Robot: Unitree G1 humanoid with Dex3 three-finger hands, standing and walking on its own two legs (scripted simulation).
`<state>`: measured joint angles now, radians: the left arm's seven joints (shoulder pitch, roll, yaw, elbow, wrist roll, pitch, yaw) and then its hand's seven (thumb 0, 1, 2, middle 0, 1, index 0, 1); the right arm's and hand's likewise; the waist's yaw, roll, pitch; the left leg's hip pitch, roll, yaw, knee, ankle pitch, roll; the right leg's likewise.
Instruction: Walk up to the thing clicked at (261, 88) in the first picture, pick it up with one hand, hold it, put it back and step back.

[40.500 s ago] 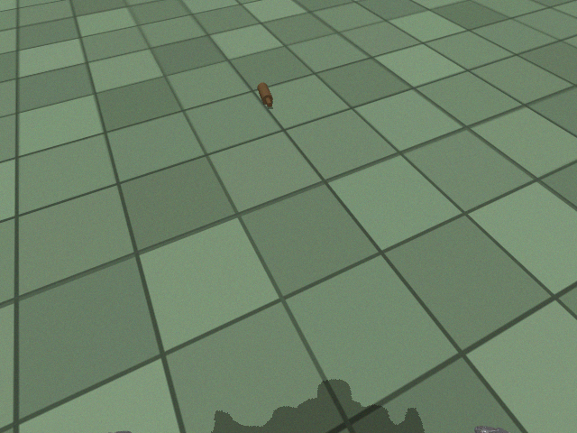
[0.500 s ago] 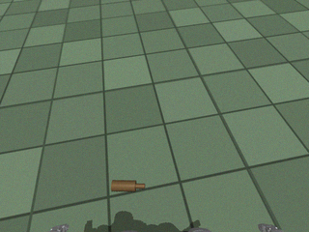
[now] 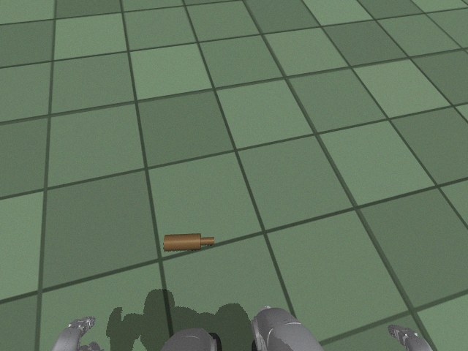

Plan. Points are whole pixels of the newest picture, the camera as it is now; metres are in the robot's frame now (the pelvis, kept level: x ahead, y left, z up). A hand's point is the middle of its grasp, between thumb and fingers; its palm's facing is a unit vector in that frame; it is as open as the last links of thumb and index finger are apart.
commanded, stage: step back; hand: left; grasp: from above
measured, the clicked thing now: (189, 241) +0.49 +0.16 -0.73
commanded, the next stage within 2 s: none
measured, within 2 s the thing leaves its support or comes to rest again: neither
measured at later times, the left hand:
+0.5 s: hand out of the picture +0.01 +0.22 -0.14, palm faces -0.02 -0.92 -0.39, open 7.4 cm
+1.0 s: hand out of the picture -0.18 +0.22 -0.16, palm faces -0.05 -0.90 -0.43, open 7.4 cm
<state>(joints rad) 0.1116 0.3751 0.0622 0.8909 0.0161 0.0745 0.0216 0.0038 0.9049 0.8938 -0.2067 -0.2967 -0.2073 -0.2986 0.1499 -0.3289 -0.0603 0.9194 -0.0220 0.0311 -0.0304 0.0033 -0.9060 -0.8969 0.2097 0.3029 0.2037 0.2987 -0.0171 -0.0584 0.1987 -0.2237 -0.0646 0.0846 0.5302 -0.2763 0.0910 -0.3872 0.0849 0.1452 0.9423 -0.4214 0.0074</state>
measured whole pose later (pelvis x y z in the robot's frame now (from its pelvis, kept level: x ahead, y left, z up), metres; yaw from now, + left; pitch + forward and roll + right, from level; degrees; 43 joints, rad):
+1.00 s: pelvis -0.27 -0.07 -0.02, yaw -4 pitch -2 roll +0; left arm 0.20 0.43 0.11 0.84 0.03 0.06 -0.01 0.01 0.91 0.89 -0.20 -0.30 -0.20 -0.30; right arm 0.09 -0.39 -0.04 0.78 -0.03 0.02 -0.01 0.00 -0.90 -0.90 0.21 0.30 0.21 0.30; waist 0.03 -0.01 0.18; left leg -0.41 0.09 0.00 0.68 -0.23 -0.04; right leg -0.24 0.01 0.09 0.68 -0.41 0.03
